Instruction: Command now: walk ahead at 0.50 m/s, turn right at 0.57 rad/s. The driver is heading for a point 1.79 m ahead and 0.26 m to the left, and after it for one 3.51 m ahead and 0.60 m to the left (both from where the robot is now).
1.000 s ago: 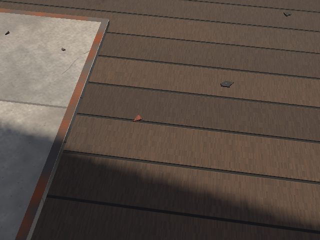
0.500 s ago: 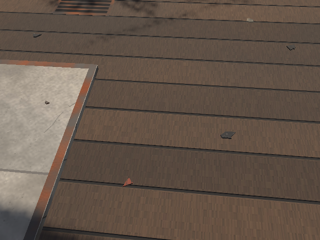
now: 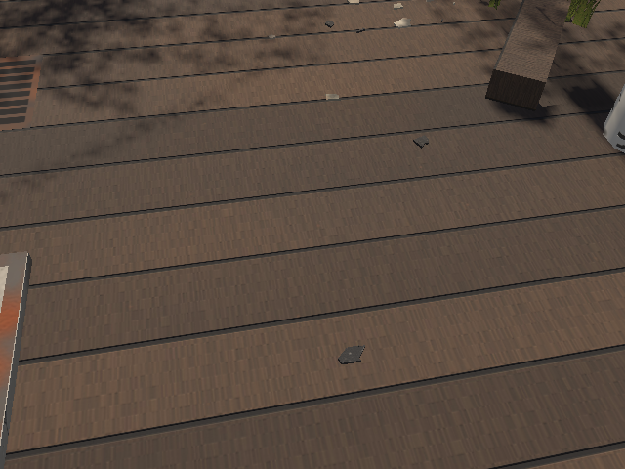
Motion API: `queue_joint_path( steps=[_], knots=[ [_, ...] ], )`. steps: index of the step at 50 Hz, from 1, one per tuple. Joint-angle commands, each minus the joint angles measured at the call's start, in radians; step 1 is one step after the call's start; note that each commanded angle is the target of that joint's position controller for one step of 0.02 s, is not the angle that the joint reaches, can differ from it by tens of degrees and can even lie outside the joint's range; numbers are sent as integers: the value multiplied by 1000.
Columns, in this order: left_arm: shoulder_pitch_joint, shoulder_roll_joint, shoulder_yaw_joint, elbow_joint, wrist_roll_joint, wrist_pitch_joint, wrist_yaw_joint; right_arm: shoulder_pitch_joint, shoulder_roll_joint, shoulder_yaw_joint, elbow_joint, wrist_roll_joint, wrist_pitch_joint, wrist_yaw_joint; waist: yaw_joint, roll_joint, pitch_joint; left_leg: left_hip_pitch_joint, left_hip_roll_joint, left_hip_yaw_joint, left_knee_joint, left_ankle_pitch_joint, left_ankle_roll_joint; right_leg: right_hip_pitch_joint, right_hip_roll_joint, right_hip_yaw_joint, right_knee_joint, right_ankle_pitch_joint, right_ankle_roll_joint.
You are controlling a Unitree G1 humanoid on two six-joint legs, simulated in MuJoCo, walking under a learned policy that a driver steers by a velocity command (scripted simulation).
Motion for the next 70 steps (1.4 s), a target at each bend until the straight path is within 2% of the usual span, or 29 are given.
queue_joint_path(
  steps=[1, 8, 13, 15, 16, 17, 18, 19, 21, 23, 27, 33, 38, 41, 42, 43, 44, 45, 46, 48, 49, 52, 57, 62, 66, 67, 68, 69, 70],
  knots=[
    [-51, 36, 12, -103, 0, -7, -9, 9, -121, -32, -30, 2, -16, -1, -15, 162, 32, 144, 268, -207, -218, 168, 161, -236, -81, 26, -6, 89, 22],
    [-229, -16, -20, -154, 11, -28, -36, 73, -179, -38, 51, 19, -4, -1, -59, 111, 61, 145, 250, -24, -239, 308, 158, -145, -56, -44, -413, 340, 6],
    [-324, 13, -16, -208, 7, -40, -56, 153, -219, -40, 117, 45, 24, 2, -50, 137, 83, 259, 308, -43, -171, 457, 143, -66, -19, -99, -572, 212, -55],
    [-149, 75, 17, -164, 14, -46, -49, 137, -238, -38, 128, 49, 36, -2, 68, 151, -23, 238, 272, -10, 36, 746, 109, 223, 41, -140, -661, 231, -99],
    [9, 136, 44, -122, 21, -43, -35, 139, -219, -27, 123, 41, 32, -5, 141, 139, -130, 94, 226, 13, 237, 675, 74, 506, -3, -93, -633, 288, -130],
    [157, 253, 70, -107, 50, -36, -16, 201, -111, 10, 80, 15, 15, 2, 151, -66, -329, -286, 108, 47, 649, 212, 8, 940, -311, 294, -606, 282, -256],
    [178, 215, 57, -100, 40, -31, -13, 237, -94, 21, 102, 25, -3, 8, 142, -172, -482, -427, 12, -109, 866, -376, -7, 998, -440, 626, -761, 191, -332],
    [128, 149, 35, -97, 37, -32, -15, 151, -198, -15, 85, 59, -7, 10, 150, -82, -321, -515, 65, -164, 932, -339, 2, 866, -396, 497, -793, 133, -279],
    [-1, 74, 11, -82, 25, -42, -21, 56, -169, -14, 60, 50, 4, 3, 78, -37, -88, -513, 144, -108, 840, -184, 0, 576, -300, 237, -867, 164, -217],
    [-83, 33, 5, -74, 33, -64, -28, 112, -136, -19, 83, 39, 39, -4, 7, -77, -26, -393, 179, -117, 789, -81, -11, 401, -247, 104, -955, 200, -193],
    [-101, 43, 19, -28, 47, -91, -20, 85, -92, -19, 73, 38, 71, -11, -21, -24, 36, -436, 176, -143, 719, 49, -32, 344, -244, -52, -1026, 339, -196],
    [-48, 94, 36, 26, 37, -81, 6, -102, -61, -3, 12, 26, 58, 25, 38, 14, 94, -449, 154, -68, 386, 291, -15, 422, -237, -215, -1044, 380, -164],
    [6, 134, 53, 69, 10, -45, 12, -213, -75, -2, -62, 27, 60, 54, 67, 18, 123, -496, 132, -5, 261, 159, 39, 609, -289, -260, -964, 486, -139],
    [-20, 176, 63, 65, 1, -21, 21, -110, -128, -32, -67, 30, 67, 57, -13, -31, 19, -287, 27, 91, 256, 6, 99, 642, -276, -302, -723, 964, -101],
    [-39, 176, 60, 61, -4, -13, 24, 32, -172, -59, -35, 34, 68, 50, -97, -17, -57, -85, -25, 109, 200, 39, 132, 585, -240, -330, -525, 1014, -73],
    [-27, 150, 47, 49, 9, -18, 29, 201, -254, -98, 7, 36, 76, 32, -170, 52, -150, 222, 10, -13, 165, 73, 180, 373, -197, -332, -240, 796, -24],
    [74, -10, -3, -6, 53, -43, 14, 188, -377, -118, 6, 46, 73, 19, -47, 341, -215, 562, 279, -569, 88, -46, 367, -100, 4, -270, 137, -164, 51],
    [-7, 44, -4, -18, 15, -87, 1, 216, -315, -95, -33, 34, 56, 25, -107, 230, -380, 649, 370, -887, -91, -200, 434, -225, 59, -11, 269, -282, 40],
    [-121, 105, 12, -49, -25, -109, -8, 189, -249, -77, -25, 23, 42, 28, -132, 161, -243, 577, 346, -749, -120, -136, 367, -313, 4, 15, 256, -187, 12],
    [-144, 94, 9, -44, 13, -122, 5, 58, -180, -56, -44, 29, 35, 24, -47, 63, -89, 291, 263, -516, -110, 66, 298, -227, -75, 8, 79, -47, -4],
    [-125, 105, 18, -39, 27, -112, 6, 14, -153, -45, -65, 17, 34, 19, -9, 79, -69, 189, 234, -451, -128, 160, 288, -147, -96, 15, 28, -10, 1],
    [-108, 74, 16, -40, 40, -78, 3, 3, -169, -48, -77, 18, 31, 6, 24, 77, -38, 52, 198, -364, -170, 298, 292, -78, -92, -11, -94, 40, 41],
    [-288, 21, -9, -88, 37, -72, -3, 65, -202, -58, -55, 29, 41, -19, -37, 119, 15, -44, 112, -259, -164, 220, 221, -16, -25, -38, -470, 351, 79],
    [-374, 62, 2, -119, 18, -90, -24, 133, -197, -58, -29, 38, 55, -24, -67, 146, 17, 40, 153, -371, -79, 101, 188, 43, 14, -4, -640, 382, 56],
    [-202, 105, 29, -71, 29, -109, -26, 117, -158, -47, -28, 25, 61, -25, 22, 182, -42, 102, 141, -385, 100, 270, 139, 255, 16, -45, -709, 296, -25],
    [-71, 144, 41, -56, 45, -113, -20, 112, -113, -28, -42, 14, 59, -20, 83, 129, -161, 24, 90, -328, 321, 231, 105, 478, -97, 58, -681, 279, -86],
    [61, 236, 66, -23, 59, -104, -19, 254, -55, -9, -50, 34, 49, -20, 60, -141, -312, -309, -53, -201, 678, -68, 21, 847, -311, 465, -725, 107, -254],
    [101, 187, 59, 6, 27, -97, -31, 274, -100, -9, -40, 46, 42, -21, 70, -243, -302, -498, -51, -210, 843, -372, 7, 884, -384, 741, -854, -162, -299],
    [48, 116, 38, -5, 13, -93, -29, 168, -178, -28, -45, 50, 40, -19, 90, -116, -148, -570, -1, -229, 911, -299, 10, 767, -354, 640, -877, -252, -257]
  ],
)
Velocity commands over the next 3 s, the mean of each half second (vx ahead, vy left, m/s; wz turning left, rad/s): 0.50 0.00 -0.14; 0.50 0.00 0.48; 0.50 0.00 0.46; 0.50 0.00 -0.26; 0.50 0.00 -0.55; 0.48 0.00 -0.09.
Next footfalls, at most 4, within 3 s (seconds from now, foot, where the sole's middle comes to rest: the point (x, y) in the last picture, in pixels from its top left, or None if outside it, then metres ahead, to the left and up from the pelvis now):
0.32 right None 0.32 -0.17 -0.78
0.86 left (275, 427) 0.61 0.08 -0.78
1.34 right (321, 303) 0.94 -0.02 -0.78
1.82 left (196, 266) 1.05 0.31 -0.78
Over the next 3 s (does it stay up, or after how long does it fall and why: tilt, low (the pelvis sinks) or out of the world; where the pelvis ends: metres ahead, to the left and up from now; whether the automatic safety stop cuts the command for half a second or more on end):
stays up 1.60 0.23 0.00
